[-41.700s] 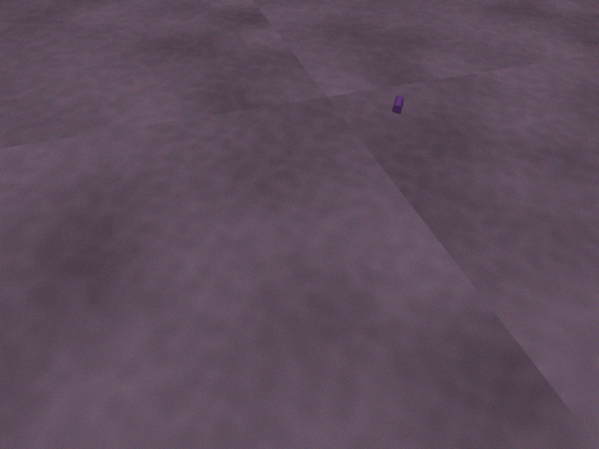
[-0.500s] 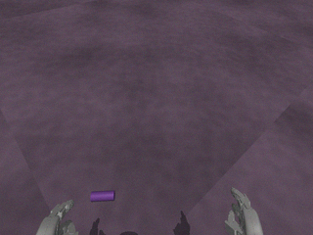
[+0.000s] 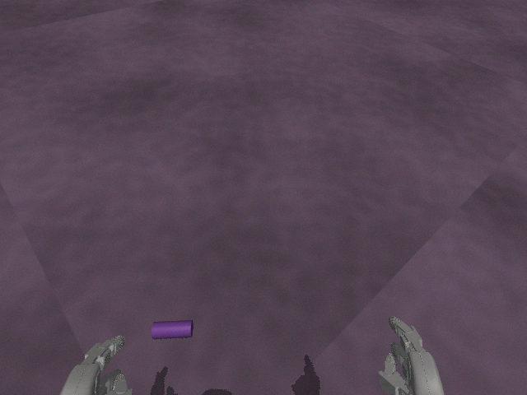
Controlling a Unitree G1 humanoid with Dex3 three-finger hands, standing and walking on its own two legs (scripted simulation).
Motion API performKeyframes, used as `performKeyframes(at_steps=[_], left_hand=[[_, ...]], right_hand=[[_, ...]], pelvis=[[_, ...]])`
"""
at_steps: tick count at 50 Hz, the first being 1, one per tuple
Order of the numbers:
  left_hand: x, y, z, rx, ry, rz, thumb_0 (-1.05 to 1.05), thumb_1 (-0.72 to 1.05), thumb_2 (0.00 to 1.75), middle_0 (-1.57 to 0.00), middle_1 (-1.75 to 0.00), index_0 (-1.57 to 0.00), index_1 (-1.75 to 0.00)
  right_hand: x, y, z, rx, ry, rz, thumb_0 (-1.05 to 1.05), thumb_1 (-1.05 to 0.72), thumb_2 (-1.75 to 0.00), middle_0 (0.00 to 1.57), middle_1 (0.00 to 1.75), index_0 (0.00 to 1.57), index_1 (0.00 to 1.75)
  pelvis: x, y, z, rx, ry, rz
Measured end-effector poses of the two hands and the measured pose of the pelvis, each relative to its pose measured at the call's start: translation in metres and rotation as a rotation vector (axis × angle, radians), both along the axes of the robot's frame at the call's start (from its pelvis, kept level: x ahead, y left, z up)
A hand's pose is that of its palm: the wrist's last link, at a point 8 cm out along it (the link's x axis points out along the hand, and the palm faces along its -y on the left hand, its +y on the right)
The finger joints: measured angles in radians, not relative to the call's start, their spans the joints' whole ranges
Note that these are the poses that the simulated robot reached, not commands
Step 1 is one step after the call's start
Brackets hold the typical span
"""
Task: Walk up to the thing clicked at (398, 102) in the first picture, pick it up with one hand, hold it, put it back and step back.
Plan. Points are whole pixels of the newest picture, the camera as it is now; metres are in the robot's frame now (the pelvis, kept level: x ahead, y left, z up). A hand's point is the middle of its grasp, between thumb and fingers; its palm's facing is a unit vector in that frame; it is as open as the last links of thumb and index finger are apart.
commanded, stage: home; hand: left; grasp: from above
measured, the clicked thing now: (172, 329) +0.47 +0.26 -0.69
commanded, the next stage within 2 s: stand in 0.10 s
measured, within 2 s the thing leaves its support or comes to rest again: neither
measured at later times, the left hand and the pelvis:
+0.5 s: hand out of the picture +0.10 +0.24 -0.10, palm faces +0.03 -0.94 -0.34, open 7.4 cm; pelvis -0.01 +0.01 +0.03, yaw +0 degrees
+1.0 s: hand out of the picture +0.02 +0.25 -0.10, palm faces +0.05 -0.94 -0.32, open 7.4 cm; pelvis -0.02 +0.01 +0.06, yaw +1 degrees
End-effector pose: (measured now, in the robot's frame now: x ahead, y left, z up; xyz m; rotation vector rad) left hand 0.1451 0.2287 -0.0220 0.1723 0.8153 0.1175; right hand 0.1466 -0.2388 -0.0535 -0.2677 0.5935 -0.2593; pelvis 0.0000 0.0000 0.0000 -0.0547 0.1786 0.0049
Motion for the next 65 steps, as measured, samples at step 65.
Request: performKeyframes(at_steps=[65], left_hand=[[-0.142,0.059,-0.040,0.123,0.487,0.133,0.00,0.90,0.90,-0.20,-0.30,-0.21,-0.30]], right_hand=[[-0.111,-0.042,-0.009,0.053,0.672,-0.033,0.01,-0.90,-0.90,0.21,0.30,0.20,0.30]], pelvis=[[-0.020,0.000,0.065,0.053,-0.253,0.022]])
